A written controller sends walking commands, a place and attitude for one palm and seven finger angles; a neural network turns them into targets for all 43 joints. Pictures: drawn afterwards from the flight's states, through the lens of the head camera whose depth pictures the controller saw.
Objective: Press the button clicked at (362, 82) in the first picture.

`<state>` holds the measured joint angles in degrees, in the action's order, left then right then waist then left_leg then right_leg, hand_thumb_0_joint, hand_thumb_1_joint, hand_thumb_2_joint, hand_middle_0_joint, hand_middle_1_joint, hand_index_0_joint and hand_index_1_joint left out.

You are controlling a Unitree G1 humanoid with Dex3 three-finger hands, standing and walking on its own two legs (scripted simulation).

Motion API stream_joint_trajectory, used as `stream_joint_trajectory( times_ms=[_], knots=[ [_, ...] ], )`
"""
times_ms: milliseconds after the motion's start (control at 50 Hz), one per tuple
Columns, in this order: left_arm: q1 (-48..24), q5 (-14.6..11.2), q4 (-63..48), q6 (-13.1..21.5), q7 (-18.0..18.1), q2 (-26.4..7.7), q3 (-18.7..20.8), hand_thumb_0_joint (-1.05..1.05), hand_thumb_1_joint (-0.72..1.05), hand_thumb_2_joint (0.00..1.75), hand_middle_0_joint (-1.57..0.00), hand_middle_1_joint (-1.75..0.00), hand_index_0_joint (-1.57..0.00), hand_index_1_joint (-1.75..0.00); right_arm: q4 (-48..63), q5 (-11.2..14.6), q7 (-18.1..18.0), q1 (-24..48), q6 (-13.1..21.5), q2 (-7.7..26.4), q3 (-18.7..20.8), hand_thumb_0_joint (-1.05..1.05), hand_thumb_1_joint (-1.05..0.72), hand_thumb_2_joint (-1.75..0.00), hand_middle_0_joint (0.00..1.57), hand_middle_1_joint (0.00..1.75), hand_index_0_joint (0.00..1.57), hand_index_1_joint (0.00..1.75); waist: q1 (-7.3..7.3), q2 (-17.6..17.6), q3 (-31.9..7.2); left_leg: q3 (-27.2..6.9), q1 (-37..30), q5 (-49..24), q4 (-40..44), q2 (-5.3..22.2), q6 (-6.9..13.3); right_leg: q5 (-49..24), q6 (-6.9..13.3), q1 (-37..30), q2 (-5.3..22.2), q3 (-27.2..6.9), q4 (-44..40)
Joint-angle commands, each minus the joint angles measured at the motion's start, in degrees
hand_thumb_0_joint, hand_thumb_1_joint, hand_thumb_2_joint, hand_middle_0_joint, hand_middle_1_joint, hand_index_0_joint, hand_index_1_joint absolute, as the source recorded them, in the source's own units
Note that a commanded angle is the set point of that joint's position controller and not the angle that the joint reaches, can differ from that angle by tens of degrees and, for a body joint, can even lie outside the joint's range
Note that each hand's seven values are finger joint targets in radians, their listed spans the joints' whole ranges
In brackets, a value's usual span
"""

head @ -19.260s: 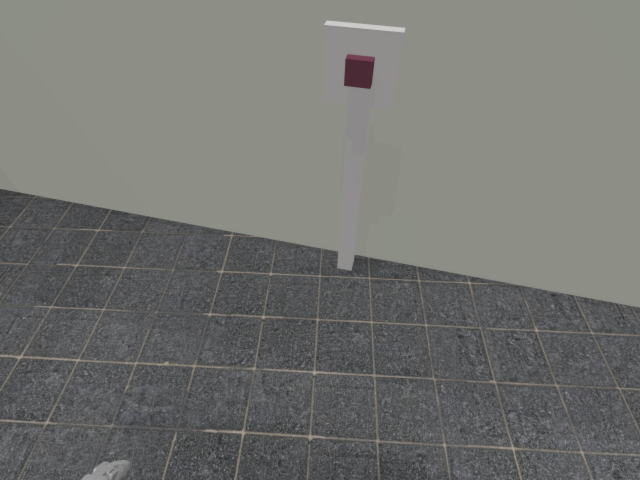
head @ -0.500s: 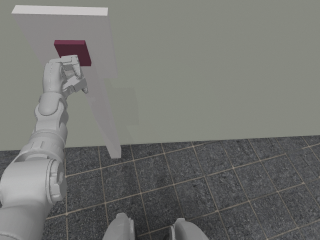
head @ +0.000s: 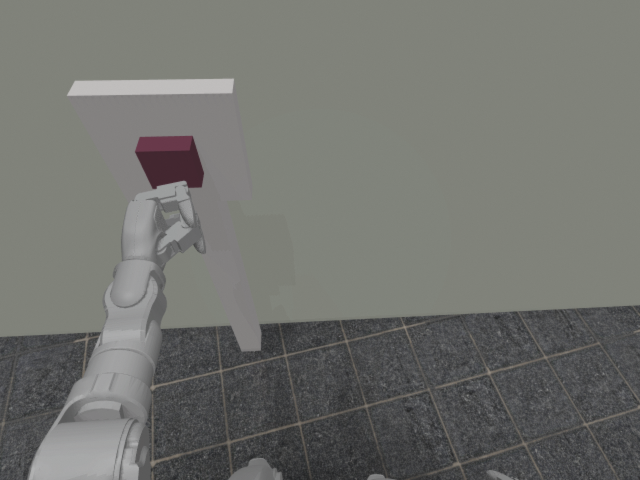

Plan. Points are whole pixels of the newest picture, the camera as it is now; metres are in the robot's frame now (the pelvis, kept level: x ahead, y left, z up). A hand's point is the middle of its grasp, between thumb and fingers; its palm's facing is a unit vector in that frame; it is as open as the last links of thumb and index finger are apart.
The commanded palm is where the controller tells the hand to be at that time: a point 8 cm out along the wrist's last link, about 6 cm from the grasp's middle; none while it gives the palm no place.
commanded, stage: pull the fist back off the button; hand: left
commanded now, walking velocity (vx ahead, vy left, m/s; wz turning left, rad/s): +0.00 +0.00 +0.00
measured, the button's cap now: (172, 161) +0.50 +0.19 +0.11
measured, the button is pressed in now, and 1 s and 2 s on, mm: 0 0 0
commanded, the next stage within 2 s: draw the hand back to the body in 0.36 s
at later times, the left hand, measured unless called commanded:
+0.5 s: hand (185, 263) +0.36 +0.16 +0.07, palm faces +0.05 -1.00 -0.03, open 3.1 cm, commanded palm +0.33 +0.22 +0.08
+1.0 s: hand (115, 310) +0.27 +0.19 +0.14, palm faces +0.06 -1.00 -0.08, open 3.1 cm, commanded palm +0.24 +0.25 +0.15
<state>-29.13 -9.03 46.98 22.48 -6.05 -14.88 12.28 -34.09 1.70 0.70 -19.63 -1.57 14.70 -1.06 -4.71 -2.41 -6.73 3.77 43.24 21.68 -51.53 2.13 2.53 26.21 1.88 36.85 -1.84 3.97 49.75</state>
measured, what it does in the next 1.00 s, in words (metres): stands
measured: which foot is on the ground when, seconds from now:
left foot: down 0.00-1.00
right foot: down 0.00-1.00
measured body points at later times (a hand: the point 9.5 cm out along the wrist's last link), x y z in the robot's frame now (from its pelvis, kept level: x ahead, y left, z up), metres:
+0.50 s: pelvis +0.00 -0.02 +0.01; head +0.05 -0.02 +0.45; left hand +0.36 +0.22 +0.07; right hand +0.16 -0.26 -0.10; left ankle +0.03 +0.09 -0.69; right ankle -0.02 -0.10 -0.69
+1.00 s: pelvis +0.01 -0.01 +0.03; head +0.01 -0.02 +0.48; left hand +0.26 +0.24 +0.14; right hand +0.20 -0.24 -0.05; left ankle +0.03 +0.09 -0.69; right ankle -0.02 -0.10 -0.69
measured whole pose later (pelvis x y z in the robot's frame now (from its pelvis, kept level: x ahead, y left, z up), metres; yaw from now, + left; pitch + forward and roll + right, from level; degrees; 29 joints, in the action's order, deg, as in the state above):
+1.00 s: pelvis +0.01 -0.01 +0.03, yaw +2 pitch +3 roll -1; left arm 7.3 -15.1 2.0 9.5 -11.0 -15.5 9.8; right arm -31.0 3.8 -3.8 -12.6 3.8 15.3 -2.1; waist 0.7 -3.4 -4.4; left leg 2.9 25.5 18.2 -40.4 0.6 2.0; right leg 23.0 2.0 18.7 -1.2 4.6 38.4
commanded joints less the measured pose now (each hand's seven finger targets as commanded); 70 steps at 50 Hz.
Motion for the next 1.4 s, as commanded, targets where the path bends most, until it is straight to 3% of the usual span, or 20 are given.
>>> stream_joint_trajectory(
  times_ms=[0, 160, 220, 360, 440, 500, 520, 620, 660, 800, 900, 940, 960, 1000, 1020, 1100, 1120, 1200, 1320, 1380],
  knots=[
    [-13.5, -1.2, -19.5, 2.5, 0.8, -7.6, 0.3, 0.00, 0.90, 0.90, -1.30, -1.50, -1.30, -1.50, 7.0, 0.2, -0.2, -1.1, 2.0, 8.4, 3.6, 0.00, -0.90, -0.90, 0.20, 0.30, 0.20, 0.30, 0.89, 1.0, -18.3, -5.7, -22.2, -18.7, 5.7, -1.3, -0.5, -21.9, -0.8, -2.4, -1.5, -1.9, -6.9],
    [-2.3, -1.7, -31.2, 1.6, 1.1, -6.6, -0.8, 0.00, 0.90, 0.90, -1.30, -1.50, -1.30, -1.50, 8.4, 0.4, -0.7, 2.0, 2.7, 7.6, 3.6, 0.00, -0.90, -0.90, 0.20, 0.30, 0.20, 0.30, 2.07, -0.2, -17.3, -4.8, -23.4, -21.0, 6.2, -1.6, -0.5, -26.1, -1.0, -6.0, -0.9, -2.6, -7.3],
    [0.4, -2.1, -34.0, 1.1, 0.3, -4.4, -3.4, 0.00, 0.90, 0.90, -1.30, -1.50, -1.30, -1.50, 8.7, 0.6, -1.0, 3.0, 3.1, 7.4, 3.5, 0.00, -0.90, -0.90, 0.20, 0.30, 0.20, 0.30, 1.25, 1.4, -16.4, -5.0, -23.4, -19.9, 6.5, -1.5, -0.3, -25.2, -1.1, -6.3, -0.8, -2.4, -7.9],
    [-5.9, -2.7, -28.6, -0.5, -0.4, -7.7, -0.8, 0.00, 0.90, 0.90, -1.30, -1.50, -1.30, -1.50, 6.6, 0.7, -2.6, 4.9, 3.7, 7.8, 2.6, 0.00, -0.90, -0.90, 0.20, 0.30, 0.20, 0.30, 0.32, 2.8, -11.0, -5.1, -18.6, -10.8, 6.8, -2.4, -0.2, -18.9, -1.5, -4.8, 0.0, -3.7, -9.8],
    [-8.5, -3.0, -28.7, 0.5, -1.4, -8.4, -0.1, 0.00, 0.90, 0.90, -1.30, -1.50, -1.30, -1.50, 6.5, 0.5, -2.9, 5.4, 4.2, 7.3, 2.3, 0.00, -0.90, -0.90, 0.20, 0.30, 0.20, 0.30, 1.14, -0.2, -15.8, -5.0, -19.7, -12.1, 6.1, -2.6, -0.2, -20.0, -1.4, -6.9, 0.4, -4.7, -9.1],
    [-1.1, -3.9, -33.9, 0.5, -2.4, -9.3, 0.9, 0.00, 0.90, 0.90, -1.30, -1.50, -1.30, -1.50, 8.4, 0.6, -2.6, 6.1, 4.7, 7.2, 2.5, 0.00, -0.90, -0.90, 0.20, 0.30, 0.20, 0.30, 3.58, -3.5, -21.5, -4.7, -24.2, -17.6, 7.0, -2.5, -0.4, -25.8, -1.1, -11.5, 0.3, -4.3, -8.9],
    [2.6, -4.4, -34.0, -0.1, -2.8, -11.0, 2.8, 0.00, 0.90, 0.90, -1.30, -1.50, -1.30, -1.50, 8.8, 0.7, -2.5, 5.9, 4.8, 7.4, 2.5, 0.00, -0.90, -0.90, 0.20, 0.30, 0.20, 0.30, 4.19, -1.2, -22.5, -4.8, -23.7, -18.9, 7.1, -2.4, -0.3, -27.7, -1.3, -13.6, 0.2, -4.3, -8.8],
    [12.8, -6.9, -35.4, -5.2, -4.7, -10.1, 3.4, 0.00, 0.90, 0.90, -1.30, -1.50, -1.30, -1.50, 10.9, 1.7, -2.8, 7.6, 4.5, 7.5, 2.1, 0.00, -0.90, -0.90, 0.20, 0.30, 0.20, 0.30, 4.38, 6.9, -13.0, -3.8, -18.8, -15.4, 10.2, -2.6, 0.3, -31.0, -3.3, -16.8, 1.0, -5.1, -12.4],
    [15.6, -7.6, -38.3, -6.8, -5.2, -11.1, 5.2, 0.00, 0.90, 0.90, -1.30, -1.50, -1.30, -1.50, 11.5, 2.0, -3.1, 8.2, 4.5, 7.5, 2.2, 0.00, -0.90, -0.90, 0.20, 0.30, 0.20, 0.30, 4.97, 7.1, -11.9, -3.5, -19.1, -14.6, 11.2, -2.8, 0.3, -31.9, -4.0, -17.9, 1.5, -5.7, -13.3],
    [16.5, -8.4, -52.8, -7.0, -6.1, -9.5, 2.5, 0.00, 0.90, 0.90, -1.30, -1.50, -1.30, -1.50, 12.2, 2.1, -3.9, 10.4, 6.8, 6.7, 1.8, 0.00, -0.90, -0.90, 0.20, 0.30, 0.20, 0.30, 3.89, -0.4, -9.3, -4.2, -26.2, -14.7, 13.6, -2.5, 0.3, -24.6, -2.4, -15.0, 0.3, -4.0, -15.6],
    [22.9, -8.7, -57.3, -8.8, -6.5, -9.0, 1.8, 0.00, 0.90, 0.90, -1.30, -1.50, -1.30, -1.50, 12.0, 2.2, -4.5, 11.2, 8.9, 6.5, 1.3, 0.00, -0.90, -0.90, 0.20, 0.30, 0.20, 0.30, 4.36, -2.0, -7.8, -5.3, -29.2, -13.9, 15.8, -2.0, -0.1, -20.4, -1.4, -14.4, -0.1, -2.2, -16.7],
    [24.8, -8.9, -58.1, -10.6, -6.6, -9.5, 2.3, 0.00, 0.90, 0.90, -1.30, -1.50, -1.30, -1.50, 12.4, 2.3, -4.6, 12.0, 9.2, 6.7, 1.2, 0.00, -0.90, -0.90, 0.20, 0.30, 0.20, 0.30, 4.76, 0.8, -6.4, -5.6, -28.6, -12.6, 16.6, -2.1, 0.0, -19.0, -1.6, -15.0, 0.0, -2.4, -17.8],
    [24.7, -1.4, -62.1, -10.7, 0.6, -15.5, 2.5, 0.00, 0.90, 0.90, -1.30, -1.50, -1.30, -1.50, 11.5, 1.3, -5.5, 14.6, 8.6, 6.3, 1.4, 0.00, -0.90, -0.90, 0.20, 0.30, 0.20, 0.30, 6.44, 2.0, -3.4, -5.3, -30.4, -11.3, 19.2, -2.1, 0.2, -17.0, -0.8, -14.9, 1.8, -5.4, -23.3],
    [32.7, -0.2, -60.7, -12.9, 5.3, -9.3, -0.3, 0.00, 0.90, 0.90, -1.30, -1.50, -1.30, -1.50, 11.4, 1.1, -6.0, 14.4, 8.0, 5.5, 0.7, 0.00, -0.90, -0.90, 0.20, 0.30, 0.20, 0.30, 5.73, 2.9, -0.1, -5.4, -31.3, -10.4, 21.0, -1.6, 0.1, -15.4, -1.0, -16.2, 2.3, -4.3, -24.4],
    [33.4, 0.7, -61.3, -13.6, 6.4, -9.5, -0.9, 0.00, 0.90, 0.90, -1.30, -1.50, -1.30, -1.50, 10.9, 0.9, -6.0, 14.7, 7.6, 5.7, 0.7, 0.00, -0.90, -0.90, 0.20, 0.30, 0.20, 0.30, 5.93, 4.1, 0.2, -5.5, -31.9, -11.0, 22.0, -1.3, 0.2, -15.8, -1.0, -17.6, 2.1, -4.4, -25.4],
    [33.2, 2.7, -66.6, -14.9, 10.0, -11.4, 1.0, 0.00, 0.90, 0.90, -1.30, -1.50, -1.30, -1.50, 10.4, 0.4, -6.3, 15.9, 6.6, 5.2, 0.0, 0.00, -0.90, -0.90, 0.20, 0.30, 0.20, 0.30, 5.91, -0.5, 0.7, -5.5, -36.5, -11.0, 26.0, -1.1, -0.2, -15.0, -0.6, -21.3, 2.1, -3.9, -28.4],
    [33.1, 3.0, -67.4, -15.1, 10.6, -12.8, 1.9, 0.00, 0.90, 0.90, -1.30, -1.50, -1.30, -1.50, 10.0, 0.1, -6.4, 16.4, 6.6, 5.4, 0.0, 0.00, -0.90, -0.90, 0.20, 0.30, 0.20, 0.30, 6.07, 1.4, 0.9, -5.5, -36.9, -11.3, 26.6, -1.1, 0.0, -14.8, -0.6, -22.1, 1.8, -4.1, -29.7],
    [34.9, 4.3, -74.7, -15.0, 12.3, -12.1, 1.7, 0.00, 0.90, 0.90, -1.30, -1.50, -1.30, -1.50, 9.9, -0.5, -6.1, 16.5, 7.5, 4.9, -0.3, 0.00, -0.90, -0.90, 0.20, 0.30, 0.20, 0.30, 6.53, -4.5, -1.3, -6.2, -42.2, -15.2, 29.4, -0.9, -0.6, -18.0, 0.1, -25.7, 1.7, -3.3, -30.4],
    [46.3, 4.6, -75.6, -16.2, 12.6, -11.1, 3.0, 0.00, 0.90, 0.90, -1.30, -1.50, -1.30, -1.50, 9.1, -1.2, -5.1, 16.9, 7.5, 5.3, 0.2, 0.00, -0.90, -0.90, 0.20, 0.30, 0.20, 0.30, 7.36, 1.4, 2.0, -5.7, -42.7, -20.2, 31.0, -0.6, -0.6, -21.7, -0.1, -28.3, 1.1, -3.0, -32.5],
    [49.4, 4.6, -78.4, -16.3, 12.5, -10.9, 4.0, 0.00, 0.90, 0.90, -1.30, -1.50, -1.30, -1.50, 9.4, -1.2, -4.6, 16.8, 6.8, 5.1, 0.5, 0.00, -0.90, -0.90, 0.20, 0.30, 0.20, 0.30, 7.44, 1.0, 2.3, -5.6, -42.7, -23.0, 31.0, -0.4, -0.8, -23.6, -0.2, -29.8, 1.4, -2.7, -31.8]
  ],
)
